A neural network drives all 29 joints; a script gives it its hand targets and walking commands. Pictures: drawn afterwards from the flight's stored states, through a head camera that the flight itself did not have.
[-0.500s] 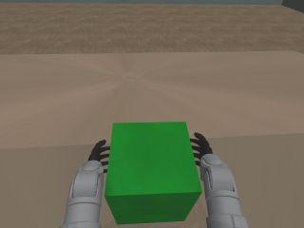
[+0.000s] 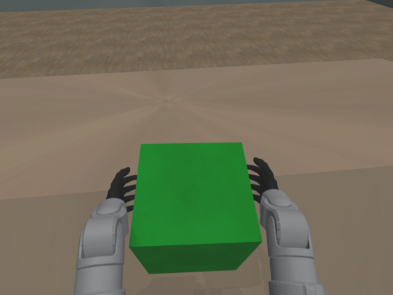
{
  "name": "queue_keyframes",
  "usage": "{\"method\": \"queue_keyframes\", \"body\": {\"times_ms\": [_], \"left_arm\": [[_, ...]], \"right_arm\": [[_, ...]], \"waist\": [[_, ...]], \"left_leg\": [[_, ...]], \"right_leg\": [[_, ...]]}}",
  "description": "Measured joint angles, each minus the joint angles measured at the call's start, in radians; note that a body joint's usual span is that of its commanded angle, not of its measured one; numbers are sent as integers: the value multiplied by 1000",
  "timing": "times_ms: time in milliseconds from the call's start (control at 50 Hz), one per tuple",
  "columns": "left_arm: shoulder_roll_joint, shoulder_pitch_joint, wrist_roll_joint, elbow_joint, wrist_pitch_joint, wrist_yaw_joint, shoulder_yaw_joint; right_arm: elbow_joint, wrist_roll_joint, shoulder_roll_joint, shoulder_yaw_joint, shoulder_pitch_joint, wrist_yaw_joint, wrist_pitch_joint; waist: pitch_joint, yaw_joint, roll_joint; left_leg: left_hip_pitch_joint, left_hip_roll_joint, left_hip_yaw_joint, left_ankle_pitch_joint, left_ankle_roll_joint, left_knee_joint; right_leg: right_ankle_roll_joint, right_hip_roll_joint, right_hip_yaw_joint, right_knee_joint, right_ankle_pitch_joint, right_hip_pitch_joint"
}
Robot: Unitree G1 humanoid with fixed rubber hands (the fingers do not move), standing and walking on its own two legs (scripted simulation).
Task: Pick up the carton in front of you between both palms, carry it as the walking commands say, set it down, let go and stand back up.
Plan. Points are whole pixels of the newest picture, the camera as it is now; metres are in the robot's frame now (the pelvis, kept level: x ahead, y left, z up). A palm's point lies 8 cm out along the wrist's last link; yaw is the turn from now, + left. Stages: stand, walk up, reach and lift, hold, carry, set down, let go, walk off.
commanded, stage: carry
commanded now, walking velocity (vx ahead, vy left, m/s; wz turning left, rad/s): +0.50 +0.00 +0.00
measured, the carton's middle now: (192, 212) +0.31 +0.01 +0.01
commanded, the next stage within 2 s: none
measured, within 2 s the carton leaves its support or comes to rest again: neither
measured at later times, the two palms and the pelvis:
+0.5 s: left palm (130, 148) +0.44 +0.17 +0.09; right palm (255, 151) +0.42 -0.14 +0.09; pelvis +0.20 +0.02 +0.01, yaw +0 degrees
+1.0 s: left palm (156, 90) +0.73 +0.14 +0.09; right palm (244, 86) +0.75 -0.16 +0.09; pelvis +0.51 -0.02 +0.01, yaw +2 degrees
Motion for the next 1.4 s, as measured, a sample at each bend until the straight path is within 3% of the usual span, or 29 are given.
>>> {"method": "queue_keyframes", "body": {"times_ms": [40,100,240,280,320,380,420,520,620,660,680,720,780,820,900,1000,1100,1140,1180,1220,1260,1300,1400], "left_arm": [[-10,14,-12,-38,23,10,-23],[-2,49,-34,-119,92,30,-67],[3,123,-85,-342,227,73,-101],[4,149,-102,-396,257,81,-106],[5,186,-123,-435,280,88,-89],[1,240,-159,-459,312,111,-71],[0,251,-179,-461,316,125,-75],[-1,257,-188,-449,266,149,-81],[-6,294,-184,-451,237,159,-80],[-7,298,-182,-457,235,151,-83],[-6,294,-182,-452,230,146,-89],[-4,276,-179,-421,223,134,-103],[-5,285,-181,-415,227,114,-112],[-7,306,-176,-427,223,113,-111],[-7,321,-159,-445,215,111,-120],[-5,300,-164,-461,200,108,-129],[-3,314,-166,-506,218,107,-142],[-3,313,-164,-529,233,108,-136],[-3,298,-165,-519,248,113,-113],[-2,285,-174,-510,260,119,-96],[-5,276,-181,-516,261,122,-94],[-2,266,-180,-516,246,122,-104],[5,186,-155,-431,197,149,-87]], "right_arm": [[-76,17,-7,1,37,-4,39],[-172,48,-13,14,89,-14,103],[-358,117,-18,53,157,-58,215],[-409,139,-18,66,188,-80,242],[-421,157,-17,93,212,-99,257],[-420,189,-15,110,245,-129,293],[-437,211,-13,101,269,-146,306],[-480,223,-10,102,301,-177,298],[-470,220,-10,113,305,-175,291],[-475,218,-10,114,306,-170,291],[-476,217,-11,108,303,-168,289],[-462,215,-12,87,298,-157,282],[-452,209,-10,80,310,-138,276],[-449,195,-8,92,324,-127,264],[-445,170,-7,106,340,-101,234],[-489,157,-7,106,348,-92,214],[-541,177,-6,105,363,-106,238],[-546,190,-7,108,352,-114,250],[-505,201,-9,112,323,-124,251],[-482,211,-10,112,303,-133,257],[-493,219,-9,106,304,-139,256],[-508,225,-9,99,304,-140,245],[-436,212,-18,78,212,-140,220]], "waist": [[-25,-16,2],[-52,-33,-30],[-61,-31,-53],[-64,-30,-44],[-73,-31,-54],[-73,-33,-32],[-62,-45,-12],[-52,-80,13],[-76,-82,9],[-81,-75,0],[-81,-66,9],[-76,-42,21],[-42,-17,-6],[-20,0,-19],[-10,16,-26],[-18,-5,-16],[-49,-20,-35],[-50,-26,-51],[-43,-47,-85],[-23,-63,-71],[3,-70,-54],[22,-79,-38],[23,-99,-18]], "left_leg": [[-61,13,19,-76,4,112],[-156,17,71,-85,11,238],[-185,9,177,33,19,12],[-139,2,209,68,26,-77],[-132,-6,232,152,64,-53],[-98,3,259,67,83,-27],[-51,8,256,55,73,-70],[79,21,229,44,45,-184],[216,52,219,-42,-7,-212],[249,69,209,-115,-34,-154],[245,93,200,-165,-43,-88],[136,132,149,-185,-25,185],[-90,95,82,-152,2,563],[-196,84,93,-101,12,607],[-324,87,128,21,16,437],[-361,96,167,181,15,171],[-301,76,227,217,26,27],[-255,57,254,211,62,7],[-259,40,277,146,99,100],[-234,44,280,82,106,110],[-181,45,280,77,87,56],[-119,42,274,75,85,-5],[22,34,251,37,67,-103]], "right_leg": [[-19,4,-23,-2,21,-1],[-27,-10,-40,-79,19,34],[-5,-35,-26,-175,4,108],[7,-36,-28,-109,-62,111],[12,-61,-37,59,-139,57],[6,-63,-47,367,-186,-110],[2,-64,-68,427,-162,-201],[1,-87,-114,266,-9,-330],[8,-92,-178,43,159,-308],[5,-84,-213,-12,155,-261],[-21,-74,-230,-2,188,-247],[-63,-61,-256,80,133,-250],[-62,-66,-266,44,82,-186],[-56,-63,-261,-24,84,-123],[-41,-57,-242,-153,86,-1],[-7,-51,-239,-234,31,151],[42,-65,-226,-213,-98,277],[61,-91,-209,-114,-190,292],[49,-139,-159,163,-211,195],[28,-108,-81,499,-187,26],[7,-82,-65,674,-156,-120],[-5,-75,-73,678,-103,-224],[-23,-91,-87,458,32,-378]]}}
